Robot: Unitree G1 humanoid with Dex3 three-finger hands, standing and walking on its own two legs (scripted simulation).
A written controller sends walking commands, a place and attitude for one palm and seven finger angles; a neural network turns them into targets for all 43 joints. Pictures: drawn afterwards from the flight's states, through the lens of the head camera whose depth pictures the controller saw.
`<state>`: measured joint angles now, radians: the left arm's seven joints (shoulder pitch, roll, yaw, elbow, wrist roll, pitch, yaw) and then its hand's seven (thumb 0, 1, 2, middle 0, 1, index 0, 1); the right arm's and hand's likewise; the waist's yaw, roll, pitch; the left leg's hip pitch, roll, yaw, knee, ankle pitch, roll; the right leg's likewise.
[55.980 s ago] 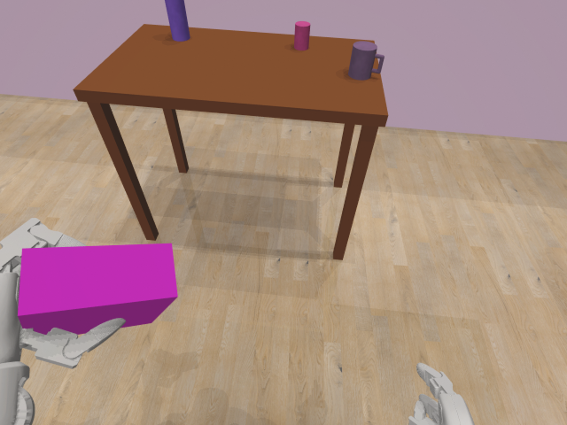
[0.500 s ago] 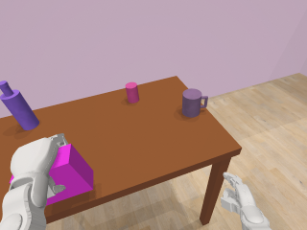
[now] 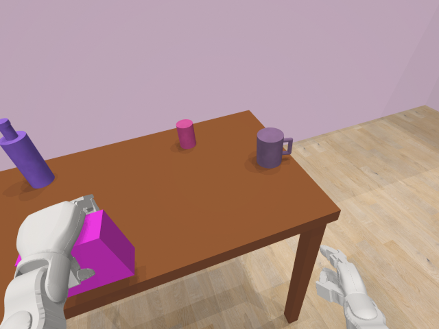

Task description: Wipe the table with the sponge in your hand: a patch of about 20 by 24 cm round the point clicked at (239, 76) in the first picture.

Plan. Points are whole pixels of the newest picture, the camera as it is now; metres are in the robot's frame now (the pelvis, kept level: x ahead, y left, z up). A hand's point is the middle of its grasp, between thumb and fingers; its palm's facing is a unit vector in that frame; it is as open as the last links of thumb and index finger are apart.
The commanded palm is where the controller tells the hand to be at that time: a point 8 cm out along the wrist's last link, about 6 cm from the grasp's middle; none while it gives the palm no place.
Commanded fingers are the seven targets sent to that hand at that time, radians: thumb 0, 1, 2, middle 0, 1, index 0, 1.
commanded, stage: step back with the hand held close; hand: left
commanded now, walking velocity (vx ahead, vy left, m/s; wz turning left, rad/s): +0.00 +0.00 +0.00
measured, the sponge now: (90, 261) +0.19 +0.28 +0.06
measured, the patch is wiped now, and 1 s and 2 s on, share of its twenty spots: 1.00 1.00 1.00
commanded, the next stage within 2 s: stop stepping back and stand still in 1.48 s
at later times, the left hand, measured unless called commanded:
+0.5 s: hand (70, 230) +0.19 +0.27 +0.15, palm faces +0.36 -0.83 -0.42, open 10.0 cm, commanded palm +0.13 +0.31 +0.18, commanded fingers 0.00 0.10 1.30 -1.20 -1.60 -1.20 -1.60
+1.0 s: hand (41, 266) +0.12 +0.27 +0.16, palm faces +0.42 -0.82 -0.39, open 10.0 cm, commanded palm +0.07 +0.31 +0.18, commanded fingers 0.00 0.10 1.30 -1.20 -1.60 -1.20 -1.60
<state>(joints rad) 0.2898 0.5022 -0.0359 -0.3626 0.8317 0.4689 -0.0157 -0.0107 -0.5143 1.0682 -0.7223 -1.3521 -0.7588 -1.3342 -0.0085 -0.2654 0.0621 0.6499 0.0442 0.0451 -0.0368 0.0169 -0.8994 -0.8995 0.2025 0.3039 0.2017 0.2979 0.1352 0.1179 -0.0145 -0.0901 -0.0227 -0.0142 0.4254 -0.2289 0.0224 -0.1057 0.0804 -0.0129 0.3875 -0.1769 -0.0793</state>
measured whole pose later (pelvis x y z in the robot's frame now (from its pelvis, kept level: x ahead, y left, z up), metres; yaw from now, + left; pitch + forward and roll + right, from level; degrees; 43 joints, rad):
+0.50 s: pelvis -0.02 +0.02 -0.02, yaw +2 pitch +2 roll -2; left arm 0.53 0.44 0.36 -0.55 -0.08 -0.07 0.14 -0.01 -0.52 1.07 -0.72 -1.35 -0.76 -1.34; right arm 0.30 -0.27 0.00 0.58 0.02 0.04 -0.08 0.02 -0.90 -0.90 0.20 0.30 0.20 0.30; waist -0.04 0.01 -0.06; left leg -0.40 -0.05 -0.04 0.67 -0.30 0.05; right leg -0.39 0.06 -0.05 0.58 -0.23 -0.05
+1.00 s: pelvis -0.07 +0.02 -0.02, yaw +3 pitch +2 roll -3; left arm 0.46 0.39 0.34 -0.59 -0.03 -0.12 0.12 -0.02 -0.52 1.07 -0.72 -1.36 -0.76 -1.34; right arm 0.18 -0.21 0.03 0.54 0.00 -0.03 -0.05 0.01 -0.90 -0.90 0.21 0.30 0.21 0.30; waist 0.00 0.01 -0.04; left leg -0.51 -0.03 -0.04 0.72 -0.31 0.04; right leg -0.42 0.07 -0.03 0.62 -0.24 -0.03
